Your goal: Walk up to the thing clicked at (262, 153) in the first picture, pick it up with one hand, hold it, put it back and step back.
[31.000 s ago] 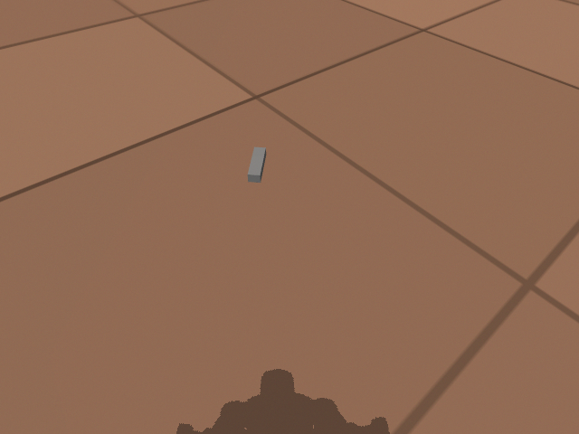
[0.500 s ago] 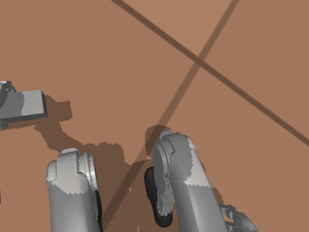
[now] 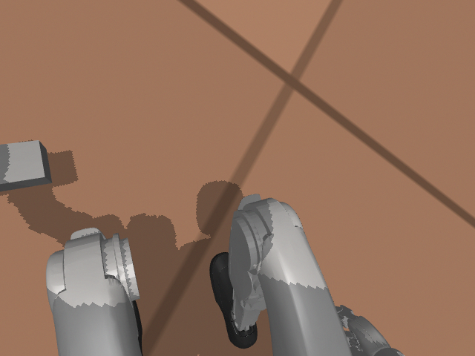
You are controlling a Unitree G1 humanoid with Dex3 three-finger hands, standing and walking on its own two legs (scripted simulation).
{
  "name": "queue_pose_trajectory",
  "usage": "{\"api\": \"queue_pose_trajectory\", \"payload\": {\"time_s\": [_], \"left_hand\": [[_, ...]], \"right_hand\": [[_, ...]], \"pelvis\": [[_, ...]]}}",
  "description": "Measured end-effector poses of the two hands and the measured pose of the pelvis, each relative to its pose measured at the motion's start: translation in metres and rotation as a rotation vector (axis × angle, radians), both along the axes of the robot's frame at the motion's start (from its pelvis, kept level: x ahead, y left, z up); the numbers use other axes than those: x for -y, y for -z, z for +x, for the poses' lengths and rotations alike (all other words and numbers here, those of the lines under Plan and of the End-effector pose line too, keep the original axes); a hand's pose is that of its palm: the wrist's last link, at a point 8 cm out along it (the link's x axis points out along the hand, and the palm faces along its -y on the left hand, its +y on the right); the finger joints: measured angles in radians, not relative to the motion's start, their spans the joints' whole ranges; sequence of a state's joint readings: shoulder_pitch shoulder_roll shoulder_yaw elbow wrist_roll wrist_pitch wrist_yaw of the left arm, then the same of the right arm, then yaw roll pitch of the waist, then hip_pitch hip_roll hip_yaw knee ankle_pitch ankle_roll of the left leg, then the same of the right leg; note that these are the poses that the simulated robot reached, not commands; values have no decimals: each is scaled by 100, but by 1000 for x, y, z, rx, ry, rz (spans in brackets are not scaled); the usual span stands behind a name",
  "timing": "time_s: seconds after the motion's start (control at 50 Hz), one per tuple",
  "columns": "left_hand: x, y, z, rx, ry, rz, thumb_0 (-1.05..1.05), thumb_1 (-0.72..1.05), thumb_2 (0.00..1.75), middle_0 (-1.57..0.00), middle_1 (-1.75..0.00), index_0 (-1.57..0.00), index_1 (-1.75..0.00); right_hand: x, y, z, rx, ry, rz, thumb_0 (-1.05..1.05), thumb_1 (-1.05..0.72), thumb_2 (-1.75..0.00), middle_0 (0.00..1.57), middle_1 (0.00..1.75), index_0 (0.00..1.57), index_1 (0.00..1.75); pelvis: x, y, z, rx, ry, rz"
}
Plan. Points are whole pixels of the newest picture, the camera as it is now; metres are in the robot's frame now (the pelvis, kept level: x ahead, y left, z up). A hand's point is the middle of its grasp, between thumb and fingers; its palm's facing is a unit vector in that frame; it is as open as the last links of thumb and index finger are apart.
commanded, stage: rest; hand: left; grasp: from above
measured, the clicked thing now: out of the picture +0.43 +0.35 -0.23
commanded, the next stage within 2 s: open in 1.04 s
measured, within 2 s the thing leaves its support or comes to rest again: rests again in 0.66 s
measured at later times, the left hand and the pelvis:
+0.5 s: hand out of the picture +0.42 +0.33 -0.24, palm faces -0.47 -0.14 -0.87, open 9.4 cm; pelvis +0.00 +0.00 -0.01, yaw -3 degrees
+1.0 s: hand out of the picture +0.42 +0.33 -0.26, palm faces -0.46 -0.15 -0.88, open 9.3 cm; pelvis +0.00 +0.01 -0.02, yaw -4 degrees
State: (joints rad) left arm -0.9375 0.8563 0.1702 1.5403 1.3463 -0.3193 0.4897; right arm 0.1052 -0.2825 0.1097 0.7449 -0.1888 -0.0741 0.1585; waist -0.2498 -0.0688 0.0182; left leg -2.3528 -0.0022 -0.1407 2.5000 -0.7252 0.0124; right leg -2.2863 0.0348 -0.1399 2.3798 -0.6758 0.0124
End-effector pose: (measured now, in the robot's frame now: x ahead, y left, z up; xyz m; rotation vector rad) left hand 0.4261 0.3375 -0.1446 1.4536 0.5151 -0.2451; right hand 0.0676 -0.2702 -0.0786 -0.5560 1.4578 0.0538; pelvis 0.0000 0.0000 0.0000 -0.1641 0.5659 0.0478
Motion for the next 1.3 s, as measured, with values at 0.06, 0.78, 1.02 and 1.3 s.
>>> {"api": "queue_pose_trajectory", "payload": {"time_s": [0.06, 0.78, 1.02, 1.3], "left_hand": [[0, 6, 1, 2, -5, 4, -3, 6, 51, -69, -60, -74, -56], [2, 52, 6, 5, -24, -6, -2, 7, 45, -72, -55, -77, -51], [2, 57, 5, -4, -45, -11, -2, 8, 44, -72, -55, -77, -51], [3, 58, 5, -17, -33, -10, -3, 8, 48, -69, -58, -73, -55]], "right_hand": [[-2, 1, -2, -2, -3, 3, 0, -91, -90, 20, 30, 20, 29], [-10, -12, -10, -24, -126, -1, 0, -90, -90, 20, 30, 20, 30], [-15, -13, -3, 0, -166, 18, 0, -91, -90, 20, 30, 20, 30], [-16, -19, -12, -24, -181, 24, 0, -90, -90, 20, 30, 20, 30]], "pelvis": [[0, 3, 0, 4, 3, -3], [-5, 16, 0, 60, 31, -50], [-6, 15, -2, 72, 34, -59], [-6, 13, -4, 84, 39, -65]]}}
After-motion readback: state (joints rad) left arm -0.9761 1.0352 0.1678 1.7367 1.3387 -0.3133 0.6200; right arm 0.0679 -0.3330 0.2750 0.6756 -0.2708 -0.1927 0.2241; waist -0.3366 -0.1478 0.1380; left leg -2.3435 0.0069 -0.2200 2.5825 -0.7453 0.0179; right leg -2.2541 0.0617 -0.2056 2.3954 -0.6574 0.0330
